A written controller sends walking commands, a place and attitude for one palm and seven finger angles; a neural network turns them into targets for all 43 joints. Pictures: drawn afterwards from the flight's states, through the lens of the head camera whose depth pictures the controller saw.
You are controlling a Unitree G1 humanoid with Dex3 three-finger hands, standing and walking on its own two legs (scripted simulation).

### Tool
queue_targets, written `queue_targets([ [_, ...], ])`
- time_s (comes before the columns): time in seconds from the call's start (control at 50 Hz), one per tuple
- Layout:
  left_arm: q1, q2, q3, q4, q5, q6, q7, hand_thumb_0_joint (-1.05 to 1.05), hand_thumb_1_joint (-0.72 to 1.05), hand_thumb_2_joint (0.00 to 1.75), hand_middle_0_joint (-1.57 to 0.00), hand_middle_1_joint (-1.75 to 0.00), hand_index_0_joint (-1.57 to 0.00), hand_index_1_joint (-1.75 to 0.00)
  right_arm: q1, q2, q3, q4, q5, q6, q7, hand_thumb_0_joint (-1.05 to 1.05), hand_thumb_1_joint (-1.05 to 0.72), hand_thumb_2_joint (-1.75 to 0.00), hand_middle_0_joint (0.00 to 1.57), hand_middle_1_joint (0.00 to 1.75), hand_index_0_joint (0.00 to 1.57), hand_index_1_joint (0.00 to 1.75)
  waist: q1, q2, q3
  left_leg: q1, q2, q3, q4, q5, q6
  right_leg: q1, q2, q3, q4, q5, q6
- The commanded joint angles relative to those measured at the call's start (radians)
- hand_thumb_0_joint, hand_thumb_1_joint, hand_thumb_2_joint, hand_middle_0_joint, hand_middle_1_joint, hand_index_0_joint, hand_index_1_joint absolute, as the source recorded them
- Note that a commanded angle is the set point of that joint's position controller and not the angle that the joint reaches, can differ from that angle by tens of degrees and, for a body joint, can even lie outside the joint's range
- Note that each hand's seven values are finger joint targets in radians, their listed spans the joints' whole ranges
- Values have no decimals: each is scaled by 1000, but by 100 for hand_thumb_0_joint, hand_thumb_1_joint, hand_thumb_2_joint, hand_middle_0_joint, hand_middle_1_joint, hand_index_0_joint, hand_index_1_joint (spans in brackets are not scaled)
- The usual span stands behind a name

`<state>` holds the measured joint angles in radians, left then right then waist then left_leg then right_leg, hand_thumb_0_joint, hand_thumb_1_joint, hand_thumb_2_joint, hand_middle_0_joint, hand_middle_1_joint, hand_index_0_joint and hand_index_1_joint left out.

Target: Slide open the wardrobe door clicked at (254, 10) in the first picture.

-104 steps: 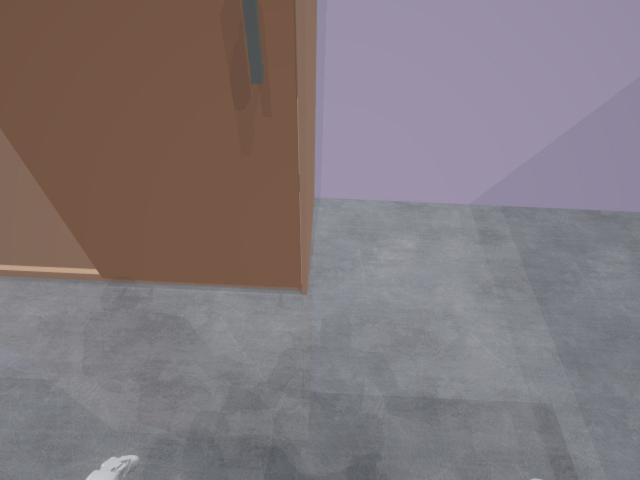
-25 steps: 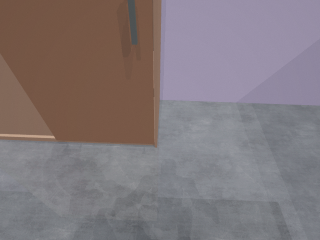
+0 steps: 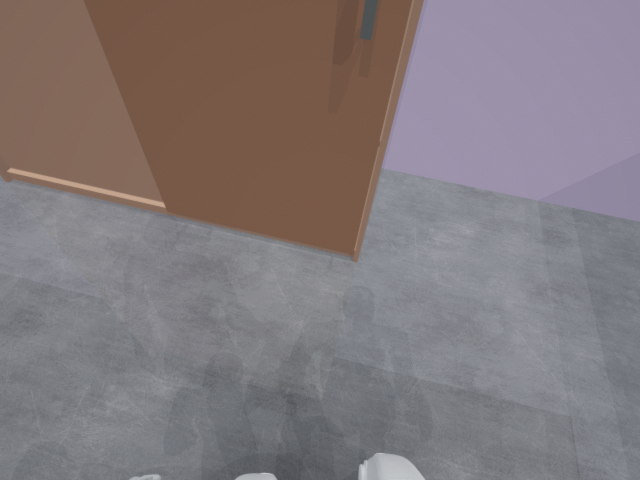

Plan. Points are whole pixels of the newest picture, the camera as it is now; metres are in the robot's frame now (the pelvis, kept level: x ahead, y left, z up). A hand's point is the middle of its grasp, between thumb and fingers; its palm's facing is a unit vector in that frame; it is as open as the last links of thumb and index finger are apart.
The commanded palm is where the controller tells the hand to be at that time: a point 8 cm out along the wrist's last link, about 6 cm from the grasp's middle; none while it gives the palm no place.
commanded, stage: walk to a spot facing it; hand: right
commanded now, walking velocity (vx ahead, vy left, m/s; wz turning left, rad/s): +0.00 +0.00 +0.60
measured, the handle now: out of the picture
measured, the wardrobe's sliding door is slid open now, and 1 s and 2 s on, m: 0.00 0.00 0.00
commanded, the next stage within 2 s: none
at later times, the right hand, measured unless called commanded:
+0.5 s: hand out of the picture +0.10 -0.28 -0.16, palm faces -0.21 +0.96 -0.20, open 7.4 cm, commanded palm none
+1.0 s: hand (424, 468) +0.16 -0.15 -0.15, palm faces -0.56 +0.80 -0.22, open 7.4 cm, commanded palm none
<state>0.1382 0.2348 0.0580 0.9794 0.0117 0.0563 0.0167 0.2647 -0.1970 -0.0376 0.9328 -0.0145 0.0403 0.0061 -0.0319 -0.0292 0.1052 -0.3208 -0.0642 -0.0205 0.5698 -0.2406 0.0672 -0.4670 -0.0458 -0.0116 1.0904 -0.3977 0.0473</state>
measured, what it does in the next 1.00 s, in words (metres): steps on the spot, turning left: right foot, then left foot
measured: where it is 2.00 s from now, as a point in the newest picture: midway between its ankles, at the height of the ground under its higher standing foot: outside the picture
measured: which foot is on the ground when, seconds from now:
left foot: down 0.00-0.36, up 0.38-0.88, down 0.90-1.00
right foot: up 0.00-0.34, down 0.36-0.90, up 0.92-1.00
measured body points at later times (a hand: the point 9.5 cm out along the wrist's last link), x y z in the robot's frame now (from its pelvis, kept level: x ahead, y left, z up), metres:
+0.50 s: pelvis -0.03 -0.08 +0.01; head +0.00 -0.12 +0.46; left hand -0.01 +0.19 -0.10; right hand +0.11 -0.33 -0.15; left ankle -0.05 +0.07 -0.64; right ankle -0.02 -0.16 -0.73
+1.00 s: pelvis -0.04 -0.06 +0.00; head -0.04 -0.04 +0.45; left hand -0.21 +0.15 -0.15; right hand +0.19 -0.19 -0.13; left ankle -0.11 +0.03 -0.73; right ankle +0.00 -0.17 -0.68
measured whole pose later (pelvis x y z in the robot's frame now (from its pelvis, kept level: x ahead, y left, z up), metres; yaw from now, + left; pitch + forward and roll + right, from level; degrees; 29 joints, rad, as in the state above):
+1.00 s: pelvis -0.04 -0.06 +0.00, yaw +35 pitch +0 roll +2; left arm 0.32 0.25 0.07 1.00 0.03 0.06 0.00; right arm 0.16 -0.20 -0.05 0.89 -0.01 0.02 0.02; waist 0.04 -0.06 0.05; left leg -0.24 -0.02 0.06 0.55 -0.31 0.02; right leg -0.43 -0.14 -0.11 1.05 -0.48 0.05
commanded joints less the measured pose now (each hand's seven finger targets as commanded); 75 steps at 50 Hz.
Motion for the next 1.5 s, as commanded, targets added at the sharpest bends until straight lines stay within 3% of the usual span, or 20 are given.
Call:
queue_targets([
  [0.0, 1, 102, 27, -82, 5, -29, 4, 0, 90, 90, -20, -30, -20, -30, 18, -208, -62, -74, -1, -33, -21, 0, -90, -90, 20, 30, 20, 30, 10, 126, -165, 156, 245, -350, -260, 163, 70, -70, -20, 40, 21, 75, 21],
  [0.2, -43, 90, 20, -130, -7, -42, 19, 0, 90, 90, -20, -30, -20, -30, 45, -222, -78, -73, -15, -17, -20, 0, -90, -90, 20, 30, 20, 30, -22, 174, -187, 167, 232, -479, -249, 218, 116, 24, 19, 44, -280, -42, 12],
  [0.3, 145, 100, 23, -91, -19, -62, 30, 0, 90, 90, -20, -30, -20, -30, -66, -225, -78, -106, -10, -1, -14, 0, -90, -90, 20, 30, 20, 30, 66, 174, -216, -65, 136, -439, -193, 101, 13, 395, 45, 23, -678, 113, -32],
  [0.34, 129, 240, 47, -116, 1, -71, 36, 0, 90, 90, -20, -30, -20, -30, -61, -129, -64, -139, 3, 5, 5, 0, -90, -90, 20, 30, 20, 30, 66, -278, -159, -387, -77, -144, 216, -272, -93, 499, -350, 426, -907, 5, -140],
  [0.36, 71, 251, 44, -145, 1, -64, 34, 0, 90, 90, -20, -30, -20, -30, -99, -174, -80, -143, -12, 6, 4, 0, -90, -90, 20, 30, 20, 30, 62, -190, -87, -351, -2, -108, 421, -280, -119, 293, -450, 446, -916, 46, -196],
  [0.4, -59, 142, 11, -172, 4, -71, 38, 0, 90, 90, -20, -30, -20, -30, -27, -201, -99, -92, -26, 19, 16, 0, -90, -90, 20, 30, 20, 30, -21, -127, -64, -254, 23, -109, 624, -149, -139, 154, -306, 258, -871, 171, -168],
  [0.46, -18, 132, 11, -166, 8, -79, 32, 0, 90, 90, -20, -30, -20, -30, 0, -151, -82, -77, -24, 25, 31, 0, -90, -90, 20, 30, 20, 30, -16, -94, -65, -296, 32, -36, 710, -74, -153, 248, -189, 72, -819, 254, -146],
  [0.8, 190, 171, 54, -58, 14, -71, 12, 0, 90, 90, -20, -30, -20, -30, -138, -94, -51, -115, -7, 3, 24, 0, -90, -90, 20, 30, 20, 30, 67, -159, -156, -34, 87, 106, 73, -134, -98, 403, -325, -94, -624, 619, -155],
  [0.84, 187, 156, 47, -58, 8, -67, 4, 0, 90, 90, -20, -30, -20, -30, -35, -129, -62, -84, -11, -11, 20, 0, -90, -90, 20, 30, 20, 30, 8, -70, -219, 226, 105, 96, -151, 20, -62, 266, -300, -181, -456, 380, -72],
  [0.86, 199, 91, 27, -82, -1, -60, -6, 0, 90, 90, -20, -30, -20, -30, 36, -240, -77, -64, -20, -25, 9, 0, -90, -90, 20, 30, 20, 30, -26, 224, -260, 447, 320, -187, -251, -7, 19, 2, -200, -252, -229, 12, -5],
  [0.88, 97, 64, 9, -141, 12, -53, -8, 0, 90, 90, -20, -30, -20, -30, 91, -311, -92, -50, -5, -22, -4, 0, -90, -90, 20, 30, 20, 30, -69, 371, -207, 437, 468, -477, -301, 80, 111, -231, -80, -174, -28, -280, 29],
  [0.94, 9, 103, 21, -152, 16, -49, -21, 0, 90, 90, -20, -30, -20, -30, 27, -250, -89, -63, -2, -32, -22, 0, -90, -90, 20, 30, 20, 30, -49, 255, -79, 299, 385, -412, -386, -331, 124, -305, -120, -34, 61, -67, 12],
  [1.04, 79, 77, 32, -111, 22, -56, -34, 0, 90, 90, -20, -30, -20, -30, -6, -203, -66, -60, -5, -73, -6, 0, -90, -90, 20, 30, 20, 30, 26, 147, -34, 127, 268, -232, -363, -97, 90, -144, -97, -55, -58, 111, 43],
  [1.2, -17, 59, 26, -181, 9, -94, -40, 0, 90, 90, -20, -30, -20, -30, 49, -217, -72, -38, -16, -83, -5, 0, -90, -90, 20, 30, 20, 30, -3, 201, -35, 107, 261, -300, -317, -84, 98, -2, -40, -62, -384, 92, 30],
  [1.26, 142, 89, 31, -132, 4, -114, -20, 0, 90, 90, -20, -30, -20, -30, 7, -204, -77, -43, -10, -76, -5, 0, -90, -90, 20, 30, 20, 30, 75, 138, -91, -37, 192, -264, -155, -43, 50, 346, -9, -76, -609, 161, 21],
  [1.28, 272, 163, 46, -90, 9, -122, -3, 0, 90, 90, -20, -30, -20, -30, 10, -152, -67, -52, -4, -71, 2, 0, -90, -90, 20, 30, 20, 30, 128, -38, -171, -142, 99, -191, 72, -49, 9, 562, -104, 15, -686, 81, 2],
  [1.3, 397, 284, 73, -63, 21, -123, 1, 0, 90, 90, -20, -30, -20, -30, 42, -76, -53, -65, 6, -69, 15, 0, -90, -90, 20, 30, 20, 30, 166, -371, -261, -342, -19, -26, 417, -344, -57, 700, -412, 371, -792, -100, -68],
  [1.32, 388, 278, 59, -71, 19, -111, 2, 0, 90, 90, -20, -30, -20, -30, 24, -96, -56, -80, -3, -67, 15, 0, -90, -90, 20, 30, 20, 30, 149, -302, -218, -378, 26, -43, 569, -339, -59, 582, -496, 490, -900, -287, -115],
  [1.38, 173, 121, 16, -107, 14, -124, 6, 0, 90, 90, -20, -30, -20, -30, -10, -117, -78, -41, -20, -52, 40, 0, -90, -90, 20, 30, 20, 30, 61, -128, 10, -344, 130, -18, 695, -103, -64, 255, -371, 253, -968, -245, -65],
  [1.48, 212, 48, 5, -55, 1, -148, 18, 0, 90, 90, -20, -30, -20, -30, 85, -47, -76, 6, -21, -16, 38, 0, -90, -90, 20, 30, 20, 30, 7, -141, -38, -330, 126, 2, 724, 100, -93, 305, -262, -89, -901, 197, 23],
])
